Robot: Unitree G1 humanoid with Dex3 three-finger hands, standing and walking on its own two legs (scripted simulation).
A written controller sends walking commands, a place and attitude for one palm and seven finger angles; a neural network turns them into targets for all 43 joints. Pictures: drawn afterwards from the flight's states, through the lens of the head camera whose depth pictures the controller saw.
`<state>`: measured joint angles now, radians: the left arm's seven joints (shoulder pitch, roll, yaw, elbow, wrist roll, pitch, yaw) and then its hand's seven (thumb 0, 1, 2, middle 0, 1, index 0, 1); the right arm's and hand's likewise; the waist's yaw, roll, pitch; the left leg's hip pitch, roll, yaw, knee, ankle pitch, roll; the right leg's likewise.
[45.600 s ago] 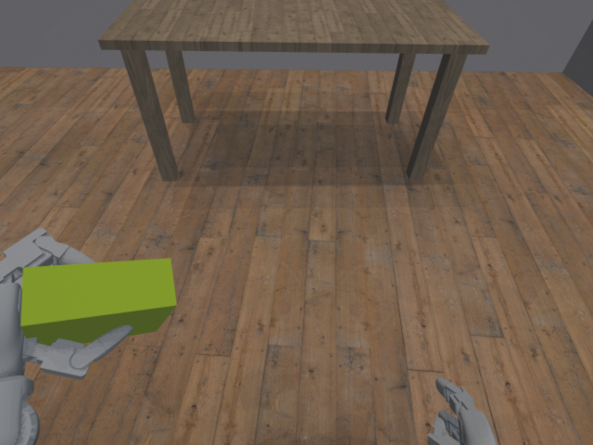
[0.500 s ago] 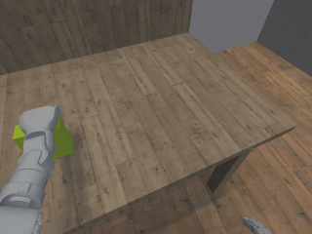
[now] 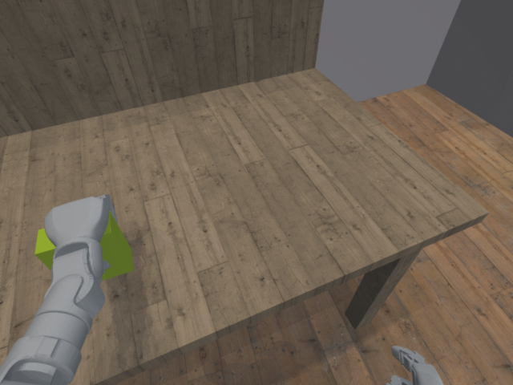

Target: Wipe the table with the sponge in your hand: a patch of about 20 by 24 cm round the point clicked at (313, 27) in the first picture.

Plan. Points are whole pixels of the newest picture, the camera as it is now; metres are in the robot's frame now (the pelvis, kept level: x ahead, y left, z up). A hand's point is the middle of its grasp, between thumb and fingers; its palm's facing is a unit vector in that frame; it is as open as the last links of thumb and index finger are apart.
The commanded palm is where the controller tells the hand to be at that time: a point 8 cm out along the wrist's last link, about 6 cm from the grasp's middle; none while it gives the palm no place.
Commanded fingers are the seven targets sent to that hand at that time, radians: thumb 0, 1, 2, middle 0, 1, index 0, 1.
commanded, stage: wipe back along the first lane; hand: left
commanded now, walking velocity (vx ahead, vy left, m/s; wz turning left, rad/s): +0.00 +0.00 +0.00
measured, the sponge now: (94, 257) +0.32 +0.33 -0.01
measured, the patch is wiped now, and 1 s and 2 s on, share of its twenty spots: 1.00 1.00 1.00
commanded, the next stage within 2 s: lift the sponge slowly off the table in 0.98 s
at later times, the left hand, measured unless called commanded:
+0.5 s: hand (96, 264) +0.28 +0.29 +0.04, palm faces +0.00 -0.05 -1.00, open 9.4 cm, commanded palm +0.24 +0.27 +0.07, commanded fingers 0.00 0.10 1.30 -1.20 -1.60 -1.20 -1.60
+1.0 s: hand (101, 292) +0.24 +0.26 +0.04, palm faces +0.04 -0.09 -1.00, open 9.4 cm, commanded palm +0.19 +0.24 +0.07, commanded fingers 0.00 0.10 1.30 -1.20 -1.60 -1.20 -1.60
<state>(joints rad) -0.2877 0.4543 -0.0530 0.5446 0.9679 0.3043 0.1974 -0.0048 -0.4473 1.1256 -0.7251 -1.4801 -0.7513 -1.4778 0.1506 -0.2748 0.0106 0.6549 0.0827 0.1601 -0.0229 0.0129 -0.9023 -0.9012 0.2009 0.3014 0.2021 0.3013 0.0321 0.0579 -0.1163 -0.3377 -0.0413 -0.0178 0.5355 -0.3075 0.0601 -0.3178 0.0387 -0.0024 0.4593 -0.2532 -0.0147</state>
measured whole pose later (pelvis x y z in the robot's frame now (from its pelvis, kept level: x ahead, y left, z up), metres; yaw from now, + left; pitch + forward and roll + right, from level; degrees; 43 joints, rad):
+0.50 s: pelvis +0.00 +0.00 +0.00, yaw +0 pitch +4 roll -1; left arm -0.07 0.40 -0.12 0.28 0.96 0.42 0.21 0.03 -0.44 1.12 -0.72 -1.48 -0.76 -1.47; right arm 0.08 -0.27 0.02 0.64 0.08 0.15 -0.02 0.01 -0.90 -0.90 0.20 0.30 0.20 0.30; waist 0.07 0.08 -0.10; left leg -0.27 -0.04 -0.02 0.51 -0.31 0.06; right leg -0.26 0.04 0.00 0.46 -0.26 -0.02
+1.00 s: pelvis +0.00 -0.01 +0.00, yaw -1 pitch +1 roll -1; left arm 0.15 0.36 -0.15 0.02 0.95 0.47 0.22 0.04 -0.44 1.11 -0.72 -1.49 -0.76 -1.46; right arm 0.05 -0.27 0.02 0.63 0.08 0.15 0.00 0.02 -0.90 -0.90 0.20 0.30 0.20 0.30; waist 0.08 0.09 -0.09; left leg -0.21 -0.04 0.00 0.50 -0.31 0.05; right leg -0.22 0.04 0.02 0.47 -0.27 -0.03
